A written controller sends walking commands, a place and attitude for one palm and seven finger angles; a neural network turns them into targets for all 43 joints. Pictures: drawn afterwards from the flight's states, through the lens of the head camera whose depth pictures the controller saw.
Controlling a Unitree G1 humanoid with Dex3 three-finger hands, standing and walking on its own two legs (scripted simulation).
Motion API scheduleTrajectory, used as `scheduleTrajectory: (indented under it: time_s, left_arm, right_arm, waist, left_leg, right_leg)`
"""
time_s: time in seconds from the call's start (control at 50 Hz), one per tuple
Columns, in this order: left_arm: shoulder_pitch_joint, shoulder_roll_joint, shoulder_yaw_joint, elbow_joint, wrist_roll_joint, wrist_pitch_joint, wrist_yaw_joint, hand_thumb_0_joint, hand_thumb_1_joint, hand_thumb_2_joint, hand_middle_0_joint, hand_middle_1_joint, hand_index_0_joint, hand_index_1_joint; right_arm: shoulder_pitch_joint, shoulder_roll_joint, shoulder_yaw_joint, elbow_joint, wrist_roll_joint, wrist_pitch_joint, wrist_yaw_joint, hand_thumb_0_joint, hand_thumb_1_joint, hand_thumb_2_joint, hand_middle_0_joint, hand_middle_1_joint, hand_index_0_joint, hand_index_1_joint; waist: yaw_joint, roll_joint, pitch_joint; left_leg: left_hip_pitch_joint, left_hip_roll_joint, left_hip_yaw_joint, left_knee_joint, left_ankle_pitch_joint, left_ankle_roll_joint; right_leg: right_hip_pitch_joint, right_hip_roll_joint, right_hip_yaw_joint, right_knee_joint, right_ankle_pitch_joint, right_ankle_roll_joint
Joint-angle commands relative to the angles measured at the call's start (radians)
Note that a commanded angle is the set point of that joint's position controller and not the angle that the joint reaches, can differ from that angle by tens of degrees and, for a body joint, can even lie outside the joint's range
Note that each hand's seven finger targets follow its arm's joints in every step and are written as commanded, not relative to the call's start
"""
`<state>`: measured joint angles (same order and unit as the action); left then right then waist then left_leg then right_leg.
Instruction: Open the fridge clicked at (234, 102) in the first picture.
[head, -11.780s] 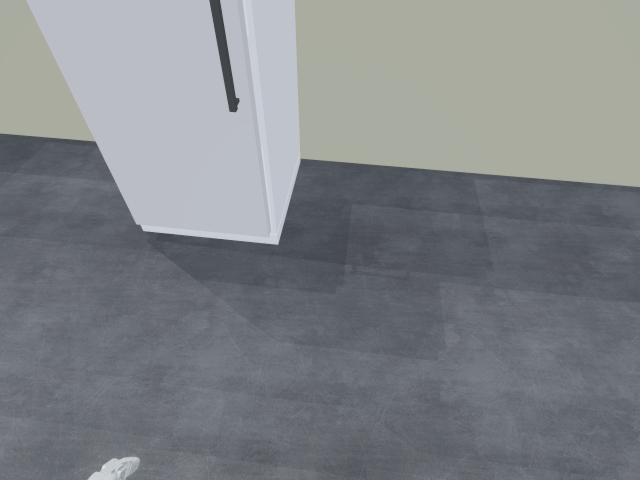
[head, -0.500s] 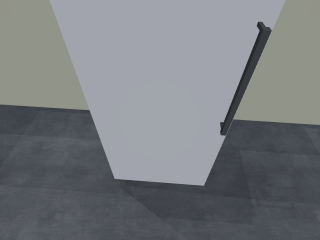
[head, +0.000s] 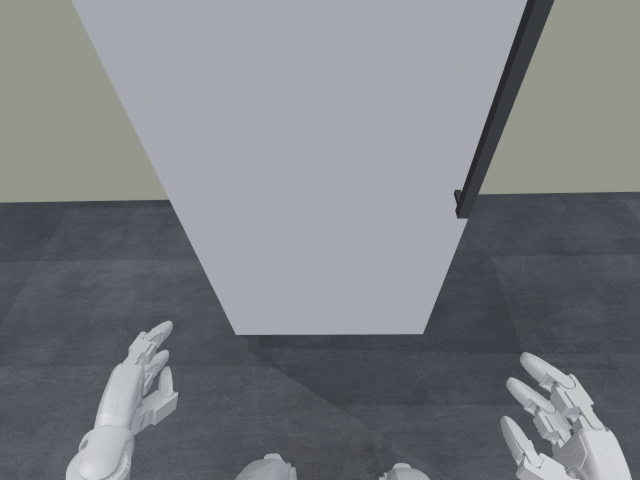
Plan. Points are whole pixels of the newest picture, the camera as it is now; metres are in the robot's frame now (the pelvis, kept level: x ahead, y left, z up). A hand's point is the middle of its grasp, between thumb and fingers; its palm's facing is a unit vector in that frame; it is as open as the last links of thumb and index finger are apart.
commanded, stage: raise the hand to about handle height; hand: right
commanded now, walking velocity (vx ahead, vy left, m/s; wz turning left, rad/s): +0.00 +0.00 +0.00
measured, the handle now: (494, 106) +0.56 -0.22 +0.17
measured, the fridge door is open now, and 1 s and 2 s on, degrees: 0 0 0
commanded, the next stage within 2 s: move the hooked fingers beside the handle in 1.64 s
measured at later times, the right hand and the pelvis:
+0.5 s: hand (592, 368) +0.23 -0.26 +0.08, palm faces +0.10 +0.99 -0.08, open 11.8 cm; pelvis +0.02 -0.01 +0.01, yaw -1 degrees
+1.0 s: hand (631, 320) +0.27 -0.30 +0.11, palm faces +0.03 +1.00 -0.05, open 13.9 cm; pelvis +0.02 -0.03 +0.03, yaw -1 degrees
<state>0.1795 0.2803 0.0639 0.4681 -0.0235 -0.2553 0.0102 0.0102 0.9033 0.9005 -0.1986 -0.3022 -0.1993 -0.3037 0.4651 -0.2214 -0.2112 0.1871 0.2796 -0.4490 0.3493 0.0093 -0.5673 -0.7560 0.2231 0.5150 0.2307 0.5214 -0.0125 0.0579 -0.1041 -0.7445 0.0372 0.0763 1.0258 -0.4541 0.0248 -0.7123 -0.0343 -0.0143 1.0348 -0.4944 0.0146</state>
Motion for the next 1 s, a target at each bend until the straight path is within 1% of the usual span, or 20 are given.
scheduleTrajectory:
  time_s: [0.0, 0.06, 0.1, 0.12, 0.16, 0.2, 0.26, 0.3, 0.32, 0.34, 0.4, 0.46, 0.54, 0.6, 0.7, 0.8, 0.88, 0.9, 0.92, 0.98]
  left_arm:
    - [0.03, 0.071, 0.006, -0.093, 0.02, -0.053, 0.029, 0.0, 0.9, 0.9, -0.2, -0.3, -0.2, -0.3]
    - [0.038, 0.084, 0.001, -0.034, 0.011, -0.064, 0.043, 0.0, 0.9, 0.9, -0.2, -0.3, -0.2, -0.3]
    - [0.032, 0.103, -0.012, -0.023, 0.0, -0.069, 0.055, 0.0, 0.9, 0.9, -0.2, -0.3, -0.2, -0.3]
    - [0.038, 0.106, -0.008, -0.019, -0.008, -0.066, 0.061, 0.0, 0.9, 0.9, -0.2, -0.3, -0.2, -0.3]
    - [0.022, 0.114, -0.008, -0.036, -0.022, -0.055, 0.072, 0.0, 0.9, 0.9, -0.2, -0.3, -0.2, -0.3]
    - [-0.003, 0.107, -0.009, -0.063, -0.031, -0.036, 0.079, 0.0, 0.9, 0.9, -0.2, -0.3, -0.2, -0.3]
    - [-0.028, 0.077, -0.016, -0.097, -0.027, -0.025, 0.077, 0.0, 0.9, 0.9, -0.2, -0.3, -0.2, -0.3]
    - [-0.028, 0.054, -0.018, -0.096, -0.019, -0.031, 0.073, 0.0, 0.9, 0.9, -0.2, -0.3, -0.2, -0.3]
    - [-0.017, 0.052, -0.016, -0.086, -0.018, -0.035, 0.068, 0.0, 0.9, 0.9, -0.2, -0.3, -0.2, -0.3]
    - [-0.007, 0.052, -0.013, -0.075, -0.016, -0.037, 0.064, 0.0, 0.9, 0.9, -0.2, -0.3, -0.2, -0.3]
    - [0.019, 0.077, -0.012, -0.053, -0.008, -0.045, 0.057, 0.0, 0.9, 0.9, -0.2, -0.3, -0.2, -0.3]
    - [0.053, 0.109, -0.012, -0.045, -0.016, -0.055, 0.06, 0.0, 0.9, 0.9, -0.2, -0.3, -0.2, -0.3]
    - [0.058, 0.129, -0.019, -0.055, -0.024, -0.073, 0.078, 0.0, 0.9, 0.9, -0.2, -0.3, -0.2, -0.3]
    - [0.053, 0.123, -0.028, -0.051, -0.018, -0.079, 0.085, 0.0, 0.9, 0.9, -0.2, -0.3, -0.2, -0.3]
    - [0.043, 0.116, -0.041, -0.052, -0.023, -0.067, 0.078, 0.0, 0.9, 0.9, -0.2, -0.3, -0.2, -0.3]
    - [0.055, 0.135, -0.045, -0.067, -0.03, -0.048, 0.08, 0.0, 0.9, 0.9, -0.2, -0.3, -0.2, -0.3]
    - [0.05, 0.136, -0.05, -0.068, -0.027, -0.048, 0.092, 0.0, 0.9, 0.9, -0.2, -0.3, -0.2, -0.3]
    - [0.044, 0.136, -0.056, -0.064, -0.023, -0.047, 0.095, 0.0, 0.9, 0.9, -0.2, -0.3, -0.2, -0.3]
    - [0.044, 0.13, -0.057, -0.062, -0.023, -0.049, 0.096, 0.0, 0.9, 0.9, -0.2, -0.3, -0.2, -0.3]
    - [0.043, 0.124, -0.062, -0.051, -0.022, -0.052, 0.1, 0.0, 0.9, 0.9, -0.2, -0.3, -0.2, -0.3]
  right_arm:
    - [-0.245, -0.17, -0.082, -0.615, 0.038, -0.187, -0.069, 0.0, -0.34, -0.66, 0.24, 0.66, 0.24, 0.66]
    - [-0.244, -0.137, -0.016, -0.527, 0.005, -0.213, -0.053, 0.0, -0.27, -0.63, 0.245, 0.705, 0.245, 0.705]
    - [-0.267, -0.154, 0.002, -0.443, 0.016, -0.171, 0.006, 0.0, -0.223, -0.61, 0.248, 0.735, 0.248, 0.735]
    - [-0.25, -0.19, -0.032, -0.379, 0.014, -0.13, 0.036, 0.0, -0.2, -0.6, 0.25, 0.75, 0.25, 0.75]
    - [-0.177, -0.235, -0.097, -0.282, 0.03, -0.017, 0.089, 0.0, -0.153, -0.58, 0.253, 0.78, 0.253, 0.78]
    - [-0.102, -0.271, -0.171, -0.207, 0.066, 0.107, 0.124, 0.0, -0.107, -0.56, 0.257, 0.81, 0.257, 0.81]
    - [-0.068, -0.292, -0.276, -0.308, 0.132, 0.18, 0.097, 0.0, -0.037, -0.53, 0.262, 0.855, 0.262, 0.855]
    - [-0.049, -0.28, -0.317, -0.344, 0.156, 0.162, 0.045, 0.0, 0.01, -0.51, 0.265, 0.885, 0.265, 0.885]
    - [-0.057, -0.26, -0.307, -0.37, 0.151, 0.137, 0.021, 0.0, 0.033, -0.5, 0.267, 0.9, 0.267, 0.9]
    - [-0.058, -0.243, -0.293, -0.366, 0.139, 0.115, 0.003, 0.0, 0.057, -0.49, 0.268, 0.915, 0.268, 0.915]
    - [-0.153, -0.202, -0.206, -0.325, 0.1, 0.059, -0.006, 0.0, 0.127, -0.46, 0.273, 0.96, 0.273, 0.96]
    - [-0.212, -0.216, -0.156, -0.273, 0.07, 0.047, 0.045, 0.0, 0.197, -0.43, 0.278, 1.005, 0.278, 1.005]
    - [-0.296, -0.317, -0.205, -0.324, 0.086, 0.065, 0.103, 0.0, 0.29, -0.39, 0.285, 1.065, 0.285, 1.065]
    - [-0.329, -0.393, -0.292, -0.374, 0.106, 0.065, 0.08, 0.0, 0.36, -0.36, 0.29, 1.11, 0.29, 1.11]
    - [-0.315, -0.335, -0.283, -0.288, 0.119, 0.11, 0.04, 0.0, 0.477, -0.31, 0.298, 1.185, 0.298, 1.185]
    - [-0.389, -0.309, -0.209, -0.188, 0.089, 0.226, 0.089, 0.0, 0.5, -0.3, 0.3, 1.2, 0.3, 1.2]
    - [-0.522, -0.386, -0.264, -0.21, 0.088, 0.235, 0.105, 0.0, 0.5, -0.3, 0.3, 1.2, 0.3, 1.2]
    - [-0.562, -0.413, -0.282, -0.214, 0.093, 0.228, 0.105, 0.0, 0.5, -0.3, 0.3, 1.2, 0.3, 1.2]
    - [-0.597, -0.437, -0.309, -0.24, 0.095, 0.211, 0.103, 0.0, 0.5, -0.3, 0.3, 1.2, 0.3, 1.2]
    - [-0.609, -0.443, -0.332, -0.203, 0.102, 0.184, 0.101, 0.0, 0.5, -0.3, 0.3, 1.2, 0.3, 1.2]
  waist:
    - [0.043, -0.183, -0.235]
    - [0.09, -0.18, -0.145]
    - [0.108, -0.175, -0.108]
    - [0.103, -0.12, -0.128]
    - [0.064, -0.064, -0.165]
    - [0.006, -0.055, -0.201]
    - [-0.042, -0.036, -0.297]
    - [-0.059, -0.004, -0.294]
    - [-0.053, -0.026, -0.279]
    - [-0.044, -0.054, -0.243]
    - [0.014, -0.046, -0.12]
    - [0.041, -0.096, -0.118]
    - [0.025, -0.136, -0.207]
    - [-0.005, -0.182, -0.233]
    - [-0.014, -0.21, -0.14]
    - [0.015, -0.145, -0.085]
    - [0.015, -0.114, -0.135]
    - [0.01, -0.143, -0.12]
    - [0.007, -0.155, -0.162]
    - [0.0, -0.154, -0.169]
  left_leg:
    - [0.12, -0.04, -0.082, -0.129, 0.197, 0.0]
    - [0.024, -0.043, -0.075, -0.138, 0.111, 0.001]
    - [0.027, -0.046, -0.087, -0.16, 0.066, 0.002]
    - [0.058, -0.04, -0.095, -0.179, 0.047, -0.005]
    - [0.14, -0.026, -0.121, -0.227, 0.027, -0.015]
    - [0.244, -0.016, -0.133, -0.25, 0.083, -0.017]
    - [0.371, 0.0, -0.105, -0.238, 0.259, -0.032]
    - [0.401, -0.009, -0.087, -0.22, 0.365, -0.032]
    - [0.377, -0.015, -0.068, -0.213, 0.39, -0.03]
    - [0.337, -0.025, -0.047, -0.209, 0.374, -0.026]
    - [0.227, -0.039, -0.03, -0.217, 0.271, -0.021]
    - [0.181, -0.036, -0.032, -0.24, 0.163, -0.018]
    - [0.244, -0.035, -0.034, -0.256, 0.184, -0.009]
    - [0.292, -0.044, -0.014, -0.246, 0.247, 0.002]
    - [0.286, -0.05, 0.015, -0.263, 0.261, 0.006]
    - [0.276, -0.052, 0.019, -0.298, 0.278, -0.002]
    - [0.307, -0.052, 0.011, -0.322, 0.263, -0.004]
    - [0.314, -0.054, 0.005, -0.326, 0.264, 0.002]
    - [0.33, -0.053, 0.005, -0.326, 0.267, 0.003]
    - [0.343, -0.053, 0.008, -0.329, 0.278, 0.004]
  right_leg:
    - [0.06, 0.039, 0.023, -0.069, 0.264, -0.037]
    - [0.02, 0.024, 0.042, -0.042, 0.196, -0.039]
    - [-0.014, 0.025, 0.048, -0.03, 0.158, -0.043]
    - [-0.032, 0.025, 0.044, -0.036, 0.145, -0.043]
    - [-0.055, 0.034, 0.036, -0.062, 0.152, -0.045]
    - [-0.035, 0.041, 0.028, -0.094, 0.209, -0.043]
    - [0.015, 0.044, 0.03, -0.136, 0.311, -0.035]
    - [0.022, 0.041, 0.041, -0.152, 0.354, -0.027]
    - [0.042, 0.039, 0.039, -0.169, 0.368, -0.025]
    - [0.057, 0.039, 0.035, -0.184, 0.371, -0.023]
    - [0.052, 0.034, 0.036, -0.189, 0.32, -0.028]
    - [0.077, 0.036, 0.034, -0.204, 0.245, -0.032]
    - [0.157, 0.034, 0.043, -0.233, 0.271, -0.039]
    - [0.2, 0.031, 0.052, -0.255, 0.34, -0.033]
    - [0.217, 0.026, 0.056, -0.3, 0.359, -0.017]
    - [0.224, 0.022, 0.058, -0.329, 0.351, -0.019]
    - [0.26, 0.024, 0.064, -0.345, 0.33, -0.024]
    - [0.263, 0.026, 0.059, -0.344, 0.33, -0.023]
    - [0.29, 0.026, 0.063, -0.351, 0.343, -0.021]
    - [0.314, 0.024, 0.066, -0.363, 0.364, -0.016]
